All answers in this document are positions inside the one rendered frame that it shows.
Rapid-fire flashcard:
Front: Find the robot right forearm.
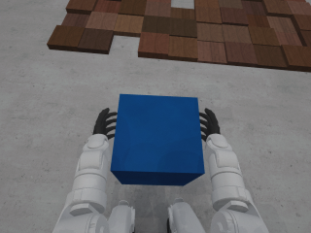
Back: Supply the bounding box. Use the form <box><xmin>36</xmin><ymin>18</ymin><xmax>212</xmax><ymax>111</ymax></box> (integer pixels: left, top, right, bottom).
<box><xmin>204</xmin><ymin>133</ymin><xmax>269</xmax><ymax>232</ymax></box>

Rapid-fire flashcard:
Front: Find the robot right upper arm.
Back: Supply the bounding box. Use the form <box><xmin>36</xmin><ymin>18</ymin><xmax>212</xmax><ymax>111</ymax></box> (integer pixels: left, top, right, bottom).
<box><xmin>210</xmin><ymin>209</ymin><xmax>269</xmax><ymax>233</ymax></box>

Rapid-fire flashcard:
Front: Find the left robot hand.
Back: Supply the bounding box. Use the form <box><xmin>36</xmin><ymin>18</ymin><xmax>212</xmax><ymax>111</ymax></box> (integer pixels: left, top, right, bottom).
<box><xmin>92</xmin><ymin>108</ymin><xmax>118</xmax><ymax>140</ymax></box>

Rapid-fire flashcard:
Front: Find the robot left forearm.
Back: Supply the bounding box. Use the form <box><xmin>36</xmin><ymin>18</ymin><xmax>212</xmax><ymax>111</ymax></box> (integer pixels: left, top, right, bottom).
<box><xmin>52</xmin><ymin>134</ymin><xmax>111</xmax><ymax>233</ymax></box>

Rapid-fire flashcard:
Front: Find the carton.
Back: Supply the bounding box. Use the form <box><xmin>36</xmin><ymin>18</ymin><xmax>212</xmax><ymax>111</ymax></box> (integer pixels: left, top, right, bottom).
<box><xmin>110</xmin><ymin>94</ymin><xmax>205</xmax><ymax>186</ymax></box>

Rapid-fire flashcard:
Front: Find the right robot thigh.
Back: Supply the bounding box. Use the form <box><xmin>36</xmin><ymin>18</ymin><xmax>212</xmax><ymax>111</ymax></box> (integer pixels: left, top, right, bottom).
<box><xmin>167</xmin><ymin>202</ymin><xmax>206</xmax><ymax>233</ymax></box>

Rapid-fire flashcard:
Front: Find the right robot hand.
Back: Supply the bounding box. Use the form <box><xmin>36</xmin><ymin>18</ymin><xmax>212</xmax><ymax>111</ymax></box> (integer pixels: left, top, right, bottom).
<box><xmin>199</xmin><ymin>108</ymin><xmax>221</xmax><ymax>142</ymax></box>

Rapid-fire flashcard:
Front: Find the robot thigh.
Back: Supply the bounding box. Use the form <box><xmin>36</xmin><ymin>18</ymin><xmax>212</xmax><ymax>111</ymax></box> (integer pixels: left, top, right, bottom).
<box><xmin>108</xmin><ymin>205</ymin><xmax>135</xmax><ymax>233</ymax></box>
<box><xmin>167</xmin><ymin>202</ymin><xmax>206</xmax><ymax>233</ymax></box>

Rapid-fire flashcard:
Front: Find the robot left upper arm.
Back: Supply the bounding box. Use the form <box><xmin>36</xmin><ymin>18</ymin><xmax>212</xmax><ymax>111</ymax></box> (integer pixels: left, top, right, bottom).
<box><xmin>52</xmin><ymin>212</ymin><xmax>110</xmax><ymax>233</ymax></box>

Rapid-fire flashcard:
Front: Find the left robot thigh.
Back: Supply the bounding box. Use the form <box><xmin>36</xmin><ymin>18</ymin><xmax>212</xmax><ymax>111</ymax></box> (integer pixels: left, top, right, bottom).
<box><xmin>108</xmin><ymin>205</ymin><xmax>135</xmax><ymax>233</ymax></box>

